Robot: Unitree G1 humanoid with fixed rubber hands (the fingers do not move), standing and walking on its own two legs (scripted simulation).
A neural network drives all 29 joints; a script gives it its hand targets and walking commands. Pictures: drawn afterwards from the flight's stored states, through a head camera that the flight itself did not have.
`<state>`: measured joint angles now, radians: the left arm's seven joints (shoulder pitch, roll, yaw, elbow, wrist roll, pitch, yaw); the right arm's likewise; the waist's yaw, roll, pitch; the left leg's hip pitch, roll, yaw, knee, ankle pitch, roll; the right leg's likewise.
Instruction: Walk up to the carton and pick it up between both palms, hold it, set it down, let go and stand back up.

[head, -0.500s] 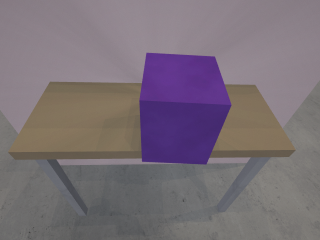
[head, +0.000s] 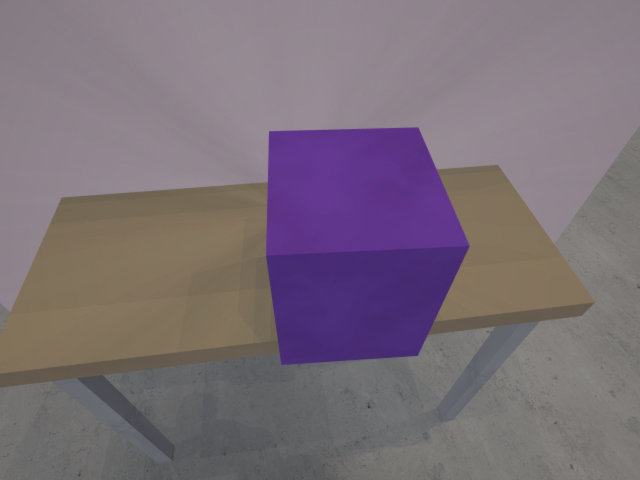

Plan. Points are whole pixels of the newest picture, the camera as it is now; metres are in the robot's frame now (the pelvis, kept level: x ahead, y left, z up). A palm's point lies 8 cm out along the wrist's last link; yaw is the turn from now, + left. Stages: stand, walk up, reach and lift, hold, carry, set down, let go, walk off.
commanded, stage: walk up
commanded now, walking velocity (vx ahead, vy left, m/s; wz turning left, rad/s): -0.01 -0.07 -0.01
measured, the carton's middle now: (347, 249) +0.41 -0.04 +0.06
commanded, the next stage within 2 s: stand in 1.06 s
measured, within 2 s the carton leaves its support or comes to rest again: neither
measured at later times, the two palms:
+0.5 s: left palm out of the picture +0.01 +0.18 -0.14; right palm out of the picture -0.03 -0.26 -0.14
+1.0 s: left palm out of the picture -0.05 +0.18 -0.14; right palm out of the picture -0.03 -0.25 -0.14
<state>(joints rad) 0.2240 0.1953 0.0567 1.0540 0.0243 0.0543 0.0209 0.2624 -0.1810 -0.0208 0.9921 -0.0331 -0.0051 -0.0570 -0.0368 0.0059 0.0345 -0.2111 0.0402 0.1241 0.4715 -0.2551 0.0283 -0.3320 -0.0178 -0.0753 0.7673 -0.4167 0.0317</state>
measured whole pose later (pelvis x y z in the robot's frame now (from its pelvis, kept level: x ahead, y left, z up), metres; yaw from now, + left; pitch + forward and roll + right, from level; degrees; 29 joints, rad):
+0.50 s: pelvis -0.01 -0.04 +0.01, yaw -1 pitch -2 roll +0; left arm 0.26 0.15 0.02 1.10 0.01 0.00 0.03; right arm 0.30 -0.15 0.00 1.12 0.00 0.01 -0.03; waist -0.01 -0.01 0.01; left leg -0.14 0.03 0.05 0.39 -0.22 -0.01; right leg -0.15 -0.01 -0.06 0.37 -0.18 0.00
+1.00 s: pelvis -0.02 -0.03 +0.01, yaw -1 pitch -1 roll +0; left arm 0.33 0.12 0.01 1.16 0.01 -0.01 0.03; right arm 0.31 -0.15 -0.01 1.11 0.00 -0.01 -0.03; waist 0.00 0.01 0.01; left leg -0.16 0.02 0.05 0.38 -0.20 0.00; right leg -0.18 -0.03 -0.06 0.38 -0.17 0.01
